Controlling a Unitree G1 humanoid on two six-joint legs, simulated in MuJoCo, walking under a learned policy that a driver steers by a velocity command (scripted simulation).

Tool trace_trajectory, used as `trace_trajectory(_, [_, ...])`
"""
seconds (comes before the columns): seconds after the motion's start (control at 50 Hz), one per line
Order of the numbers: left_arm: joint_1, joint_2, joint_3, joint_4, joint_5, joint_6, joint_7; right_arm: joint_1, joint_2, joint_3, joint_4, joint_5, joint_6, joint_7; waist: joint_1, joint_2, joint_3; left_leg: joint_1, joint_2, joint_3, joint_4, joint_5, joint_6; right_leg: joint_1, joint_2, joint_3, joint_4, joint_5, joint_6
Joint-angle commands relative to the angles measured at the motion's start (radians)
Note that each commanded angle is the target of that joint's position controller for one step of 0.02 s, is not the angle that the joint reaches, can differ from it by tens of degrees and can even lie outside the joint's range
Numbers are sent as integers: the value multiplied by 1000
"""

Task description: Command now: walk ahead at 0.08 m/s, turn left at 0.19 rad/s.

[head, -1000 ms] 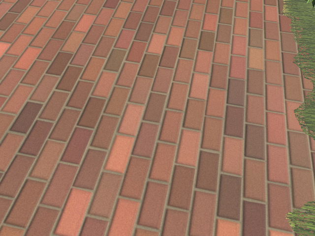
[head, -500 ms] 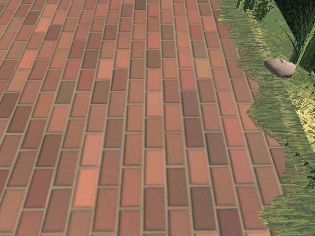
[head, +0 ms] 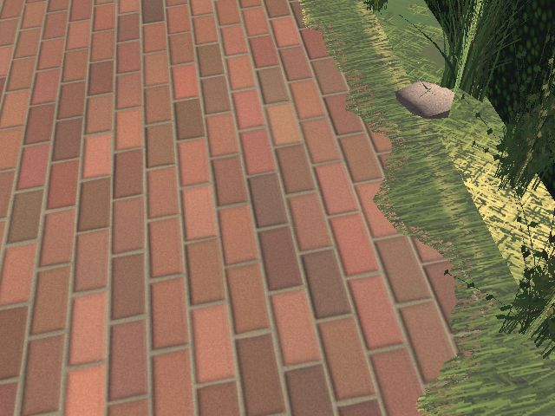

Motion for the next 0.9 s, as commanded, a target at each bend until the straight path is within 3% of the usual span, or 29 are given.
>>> trace_trajectory(0.02, [29,152,33,-25,-4,-2,24,17,-62,-15,-37,-7,0,-1,18,-140,-88,49,-12,13,-73,29,5,67,-283,19,-2,813,-28])
trace_trajectory(0.16, [69,168,50,10,2,32,40,-30,-41,-11,-81,-7,7,-1,40,-126,-59,61,-30,76,-204,-134,55,147,-343,31,116,856,-95])
trace_trajectory(0.22, [51,189,61,10,-1,39,41,4,-45,-18,-89,-1,4,-7,19,-127,-90,159,-63,100,-308,-171,101,132,-335,21,249,907,-77])
trace_trajectory(0.24, [41,199,66,9,-2,41,41,48,-51,-23,-86,-2,-4,-10,-17,-104,-116,248,-68,86,-408,-77,124,94,-311,-8,354,890,-45])
trace_trajectory(0.26, [15,209,70,-10,-6,38,41,127,-103,-39,-81,-7,-15,-16,-68,-39,-174,415,9,-47,-498,208,180,-36,-251,-56,557,726,11])
trace_trajectory(0.28, [-1,135,53,-74,-13,36,29,142,-252,-77,-100,-7,-19,-24,-50,170,-221,606,296,-435,-523,826,350,-354,-43,-113,872,-81,86])
trace_trajectory(0.3, [-8,124,46,-77,7,55,27,189,-239,-79,-75,34,-12,-22,-62,136,-302,584,368,-523,-551,899,463,-384,-1,68,992,-467,98])
trace_trajectory(0.32, [-8,125,45,-67,7,61,25,133,-210,-77,-85,34,-6,-23,-34,51,-191,513,331,-429,-559,762,447,-431,-52,111,1033,-424,107])
trace_trajectory(0.34, [-31,140,49,-66,3,58,26,48,-158,-64,-103,25,4,-28,-11,-12,-100,434,260,-352,-589,602,387,-458,-78,115,979,-347,114])
trace_trajectory(0.36, [-44,158,56,-69,3,56,28,-21,-126,-52,-122,21,14,-34,16,-30,-57,389,188,-296,-609,491,322,-457,-93,108,894,-287,124])
trace_trajectory(0.4, [-10,152,53,-63,18,67,19,-43,-124,-50,-130,14,17,-34,32,8,-88,388,116,-233,-599,527,278,-412,-77,84,795,-233,150])
trace_trajectory(0.46, [-12,131,46,-78,1,80,16,5,-171,-67,-120,11,11,-25,15,21,-140,422,111,-256,-588,501,265,-388,-66,80,672,-233,170])
trace_trajectory(0.58, [-80,145,45,-127,-4,79,22,-23,-194,-82,-145,-3,28,-16,-13,83,-133,345,97,-369,-602,209,239,-321,-52,95,505,-199,156])
trace_trajectory(0.62, [-69,150,44,-136,-1,65,18,-28,-197,-87,-150,-5,32,-9,-12,85,-154,319,81,-427,-621,-67,237,-256,-38,92,430,-232,141])
trace_trajectory(0.64, [-52,149,43,-138,-1,57,17,-50,-196,-89,-157,-8,35,-5,3,91,-142,275,69,-454,-627,-207,230,-200,-27,89,363,-245,128])
trace_trajectory(0.68, [65,134,40,-104,-1,37,24,-107,-165,-82,-171,-1,36,-7,86,53,-105,104,0,-431,-571,-411,166,29,-30,77,106,-158,91])
trace_trajectory(0.7, [123,205,53,-96,12,25,35,-94,-98,-64,-186,7,27,-13,99,-122,-92,-26,-86,-322,-377,-478,106,117,-205,284,-47,-357,54])
trace_trajectory(0.72, [140,339,83,-100,29,19,33,-117,-54,-49,-220,17,13,-15,106,-327,-80,-171,-252,-138,-124,-400,72,102,-450,696,-212,-640,-39])
trace_trajectory(0.74, [86,312,84,-95,44,17,27,-115,-123,-60,-210,-16,0,-16,59,-199,-2,-158,-156,-197,-3,-278,75,-20,-459,723,-218,-647,-83])
trace_trajectory(0.76, [37,241,66,-100,28,10,21,-73,-138,-66,-181,-14,-9,-5,14,-152,14,-127,-136,-199,30,-203,72,-48,-406,634,-196,-590,-78])
trace_trajectory(0.78, [3,201,56,-101,17,1,14,-27,-134,-64,-154,-15,-15,6,-12,-147,11,-108,-124,-180,50,-143,56,-34,-345,526,-190,-485,-52])
trace_trajectory(0.82, [44,174,49,-75,6,-18,4,-6,-118,-58,-127,-34,-24,23,5,-184,-11,-90,-117,-128,81,-84,36,-3,-271,401,-184,-322,-46])
trace_trajectory(0.9, [177,174,59,-8,-8,-35,-14,-166,-84,-34,-173,-32,-32,34,66,-175,-6,-148,-30,6,-48,-21,-10,81,-258,368,-178,-134,-93])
